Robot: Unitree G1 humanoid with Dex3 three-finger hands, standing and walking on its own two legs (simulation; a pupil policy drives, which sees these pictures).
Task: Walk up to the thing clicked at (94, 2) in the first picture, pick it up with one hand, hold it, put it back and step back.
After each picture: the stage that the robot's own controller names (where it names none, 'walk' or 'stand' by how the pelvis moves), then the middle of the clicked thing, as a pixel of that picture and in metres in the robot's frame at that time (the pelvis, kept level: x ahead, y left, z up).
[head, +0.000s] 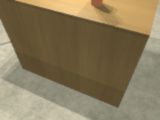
stand; out of the picture +0.92 -0.06 +0.14
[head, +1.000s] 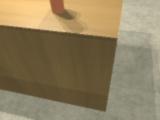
walk; out of the picture +0.81 +0.17 +0.16
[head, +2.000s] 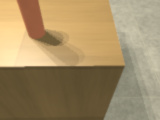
stand; (29, 5) +0.56 +0.22 +0.17
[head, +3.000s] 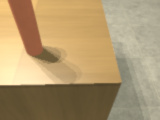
stand; (27, 25) +0.52 +0.22 +0.14
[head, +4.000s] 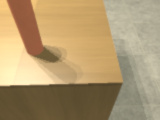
stand; (27, 24) +0.52 +0.22 +0.14
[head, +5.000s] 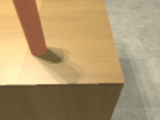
stand; (31, 26) +0.53 +0.21 +0.14
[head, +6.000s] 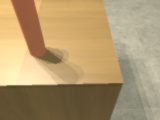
stand; (30, 27) +0.53 +0.22 +0.14
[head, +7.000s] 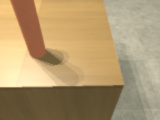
stand; (30, 28) +0.52 +0.21 +0.14
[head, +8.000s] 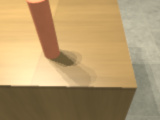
rise first; (45, 29) +0.52 +0.19 +0.14
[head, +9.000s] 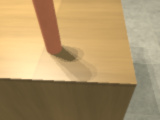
go down; (48, 25) +0.54 +0.19 +0.14
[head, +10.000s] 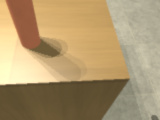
go down; (22, 13) +0.52 +0.17 +0.16
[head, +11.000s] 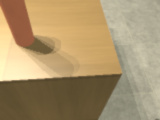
go down; (15, 11) +0.54 +0.19 +0.16
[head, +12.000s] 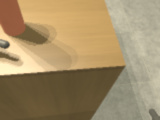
close in; out of the picture +0.53 +0.20 +0.20
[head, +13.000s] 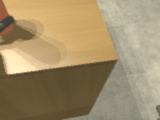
lift; out of the picture +0.53 +0.21 +0.20
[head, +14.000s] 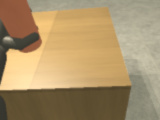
lift; (10, 2) +0.33 +0.16 +0.38
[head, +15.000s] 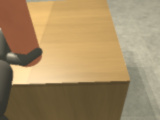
hold; (14, 19) +0.33 +0.16 +0.32
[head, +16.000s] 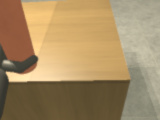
hold; (11, 28) +0.32 +0.18 +0.31
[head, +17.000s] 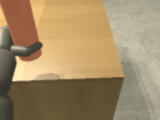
crouch; (19, 16) +0.40 +0.18 +0.28
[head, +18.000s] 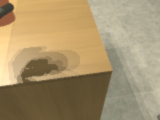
lower; out of the picture +0.52 +0.20 +0.32
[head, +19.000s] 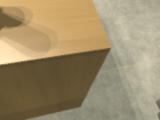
lower; out of the picture +0.56 +0.21 +0.21
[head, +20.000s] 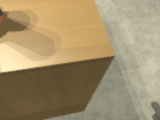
lower; out of the picture +0.55 +0.21 +0.21
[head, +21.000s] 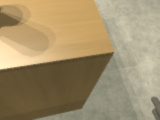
lower; out of the picture +0.56 +0.22 +0.21
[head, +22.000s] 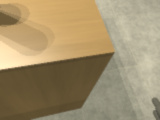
lower; out of the picture +0.56 +0.22 +0.21
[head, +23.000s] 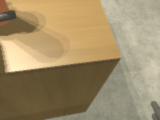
open; out of the picture +0.55 +0.20 +0.21
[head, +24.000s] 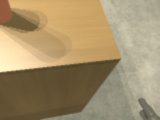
sink last; out of the picture +0.55 +0.19 +0.21
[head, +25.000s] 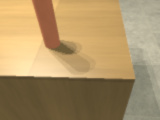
sink last; (46, 18) +0.56 +0.20 +0.18
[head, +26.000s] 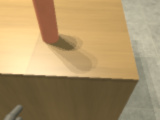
stand; (45, 11) +0.55 +0.18 +0.17
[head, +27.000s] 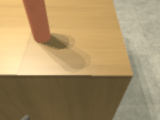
stand; (35, 9) +0.55 +0.19 +0.19
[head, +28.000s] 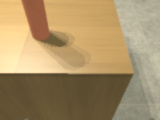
stand; (33, 6) +0.55 +0.19 +0.20
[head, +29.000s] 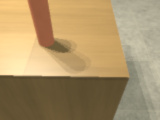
stand; (41, 16) +0.57 +0.19 +0.16
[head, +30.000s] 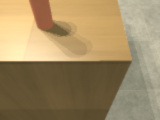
walk; out of the picture +0.61 +0.18 +0.16
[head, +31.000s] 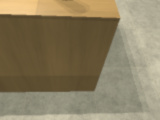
walk; out of the picture +0.85 +0.19 +0.15
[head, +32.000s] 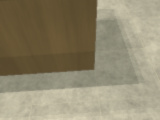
stand; out of the picture +1.16 +0.31 +0.16
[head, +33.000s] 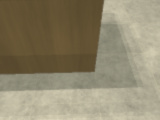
stand; out of the picture +1.18 +0.23 +0.14
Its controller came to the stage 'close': yes
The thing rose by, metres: 0.21
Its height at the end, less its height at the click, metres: +0.00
